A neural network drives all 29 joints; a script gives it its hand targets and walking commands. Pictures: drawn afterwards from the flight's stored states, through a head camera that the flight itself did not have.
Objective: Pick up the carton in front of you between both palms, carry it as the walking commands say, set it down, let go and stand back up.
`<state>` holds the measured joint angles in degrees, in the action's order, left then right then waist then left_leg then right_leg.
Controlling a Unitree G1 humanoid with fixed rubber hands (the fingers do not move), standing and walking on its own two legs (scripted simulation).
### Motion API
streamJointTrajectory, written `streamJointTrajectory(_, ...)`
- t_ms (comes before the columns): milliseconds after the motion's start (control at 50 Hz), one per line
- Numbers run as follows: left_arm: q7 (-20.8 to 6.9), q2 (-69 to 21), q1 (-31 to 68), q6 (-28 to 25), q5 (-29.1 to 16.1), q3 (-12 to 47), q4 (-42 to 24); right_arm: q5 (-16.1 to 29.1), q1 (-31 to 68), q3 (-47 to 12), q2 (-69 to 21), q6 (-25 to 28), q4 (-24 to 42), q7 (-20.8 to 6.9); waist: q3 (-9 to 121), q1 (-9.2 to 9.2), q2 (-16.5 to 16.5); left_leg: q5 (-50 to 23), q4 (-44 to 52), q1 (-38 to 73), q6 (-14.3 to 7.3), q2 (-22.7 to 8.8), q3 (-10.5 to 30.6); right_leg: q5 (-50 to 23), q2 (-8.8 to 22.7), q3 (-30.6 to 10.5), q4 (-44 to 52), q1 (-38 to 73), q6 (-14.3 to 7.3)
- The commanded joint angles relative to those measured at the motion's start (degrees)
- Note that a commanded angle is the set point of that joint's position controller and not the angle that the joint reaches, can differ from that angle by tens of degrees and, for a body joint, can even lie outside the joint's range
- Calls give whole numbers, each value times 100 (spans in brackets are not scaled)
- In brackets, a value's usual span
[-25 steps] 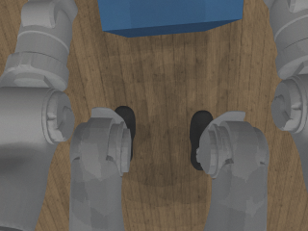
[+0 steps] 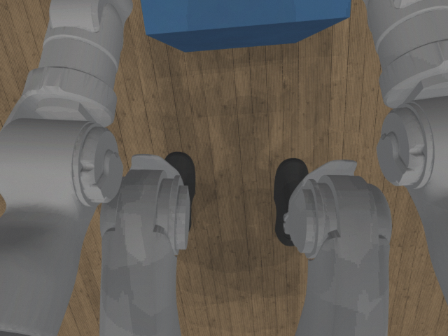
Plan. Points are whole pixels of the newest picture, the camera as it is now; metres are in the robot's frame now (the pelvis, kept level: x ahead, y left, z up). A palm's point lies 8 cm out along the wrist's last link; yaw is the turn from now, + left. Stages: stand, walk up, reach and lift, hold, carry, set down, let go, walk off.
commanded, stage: reach and lift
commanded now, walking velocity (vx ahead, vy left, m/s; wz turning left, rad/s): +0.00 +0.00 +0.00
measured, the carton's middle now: out of the picture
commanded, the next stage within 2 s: none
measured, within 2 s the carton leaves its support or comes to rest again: leaves its support in 0.28 s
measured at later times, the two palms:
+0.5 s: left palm out of the picture +0.54 +0.15 -0.06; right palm out of the picture +0.55 -0.15 -0.07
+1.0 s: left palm out of the picture +0.50 +0.15 +0.09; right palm out of the picture +0.51 -0.15 +0.09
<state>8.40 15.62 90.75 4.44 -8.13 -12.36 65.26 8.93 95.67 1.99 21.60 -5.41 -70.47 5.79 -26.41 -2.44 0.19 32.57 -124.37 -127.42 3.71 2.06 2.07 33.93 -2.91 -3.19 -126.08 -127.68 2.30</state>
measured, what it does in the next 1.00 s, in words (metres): rises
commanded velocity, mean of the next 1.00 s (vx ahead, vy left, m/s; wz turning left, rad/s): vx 0.00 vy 0.00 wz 0.00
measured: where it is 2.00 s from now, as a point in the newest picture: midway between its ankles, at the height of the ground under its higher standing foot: (233, 212)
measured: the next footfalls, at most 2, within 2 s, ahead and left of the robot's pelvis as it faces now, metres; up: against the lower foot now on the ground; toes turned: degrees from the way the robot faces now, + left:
none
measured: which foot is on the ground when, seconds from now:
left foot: down 0.00-1.00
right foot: down 0.00-1.00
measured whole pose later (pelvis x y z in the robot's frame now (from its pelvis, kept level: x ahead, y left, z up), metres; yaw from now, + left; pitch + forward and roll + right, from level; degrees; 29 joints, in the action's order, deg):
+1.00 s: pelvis +0.01 +0.00 +0.14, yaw -1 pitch +44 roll +0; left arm 3.1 -1.5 59.2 23.8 13.0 -29.3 35.2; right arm -13.3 61.5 25.5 1.1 -23.6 -39.3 1.9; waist 9.7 -1.2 -0.2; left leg 27.1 -95.5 -112.0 4.7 5.9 5.9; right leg 27.8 -6.4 -6.0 -96.2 -111.9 4.0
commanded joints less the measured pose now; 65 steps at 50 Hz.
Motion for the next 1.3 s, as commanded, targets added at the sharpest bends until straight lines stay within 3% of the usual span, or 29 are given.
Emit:
streamJointTrajectory(0, -1158, -3693, 2731, 236, 228, 812, -790, -228, 2448, -565, -3986, -171, 769, -1161, 6458, -101, -379, -1479, 670, 3088, -135, 366, -674, -1403, -303, 511, 866, 3020, -110)
streamJointTrajectory(60, -1722, -4819, 2672, 534, 422, 845, -1088, -406, 2116, -297, -5187, -413, 1010, -1679, 6069, -127, -327, -1405, 632, 2772, -195, 420, -764, -1337, -371, 634, 808, 2605, -153)
streamJointTrajectory(120, -1917, -5200, 2595, 697, 337, 1005, -1403, -369, 1975, -332, -5556, -536, 1272, -1841, 6263, -91, -315, -1646, 586, 2756, -242, 433, -767, -1566, -367, 669, 767, 2525, -189)
streamJointTrajectory(200, -1926, -5708, 2604, 742, -77, 1461, -1942, -55, 2113, -815, -5950, -576, 1977, -1803, 7558, -38, -313, -2447, 484, 3372, -249, 476, -772, -2285, -396, 714, 703, 3086, -182)
streamJointTrajectory(260, -1824, -6106, 2744, 818, -393, 1891, -2619, 255, 2444, -1337, -6402, -604, 2898, -1678, 9513, -62, -348, -3354, 491, 4074, -221, 519, -788, -3223, -440, 738, 686, 4038, -146)
streamJointTrajectory(320, -1775, -6445, 2804, 1015, -415, 2152, -3258, 290, 2498, -1607, -6855, -769, 3722, -1559, 11362, -77, -426, -3927, 650, 4499, -165, 585, -828, -4003, -503, 741, 794, 4951, -93)
streamJointTrajectory(360, -1685, -6687, 2662, 1137, -332, 2324, -3529, 184, 2229, -1717, -7167, -909, 3906, -1434, 11941, -25, -439, -3887, 834, 4508, -108, 655, -893, -4054, -573, 799, 995, 5087, -14)
streamJointTrajectory(420, -1703, -6861, 2149, 1331, 19, 2133, -3312, -151, 1548, -1456, -7448, -1130, 3512, -1419, 10995, -27, -417, -3100, 1304, 4007, -73, 727, -928, -3272, -639, 842, 1490, 4535, 37)
streamJointTrajectory(500, -1877, -6886, 1498, 1519, 878, 1151, -2180, -957, 884, -416, -7501, -1341, 2303, -1592, 8604, -65, -360, -1403, 2020, 2988, -110, 718, -912, -1448, -656, 882, 2235, 3238, -39)
streamJointTrajectory(580, -1958, -6781, 1472, 1581, 1395, 493, -1777, -1519, 888, 358, -7362, -1401, 1840, -1703, 8007, -46, -292, -825, 2557, 2934, -173, 727, -877, -827, -678, 870, 2754, 3009, -131)
streamJointTrajectory(720, -2035, -7007, 1645, 1640, 1497, 505, -1944, -1705, 1015, 565, -7456, -1446, 1963, -1758, 8770, 85, -128, -694, 3161, 3586, -152, 751, -880, -785, -680, 861, 3343, 3741, -159)
streamJointTrajectory(920, -2146, -7733, 990, 1922, 1056, 1454, -2596, -1212, 484, -461, -8236, -1733, 2822, -1908, 10109, 69, -149, -1583, 3746, 5035, -89, 771, -867, -1633, -712, 874, 3946, 5055, -36)
streamJointTrajectory(1060, -2132, -7992, 58, 1893, 951, 1835, -2682, -1087, -384, -851, -8526, -1706, 3024, -1900, 9527, 80, -190, -1838, 4331, 5608, -87, 782, -701, -1894, -726, 749, 4503, 5599, -4)
streamJointTrajectory(1280, -2062, -8127, -1290, 1665, 1182, 1833, -2525, -1305, -1744, -797, -8668, -1484, 2930, -1809, 8325, 128, -75, -1858, 5506, 6653, -144, 764, -405, -1966, -682, 439, 5694, 6639, -42)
